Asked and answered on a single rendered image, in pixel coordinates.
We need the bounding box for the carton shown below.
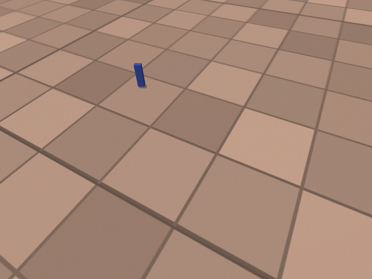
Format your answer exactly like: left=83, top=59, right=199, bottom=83
left=134, top=63, right=145, bottom=87

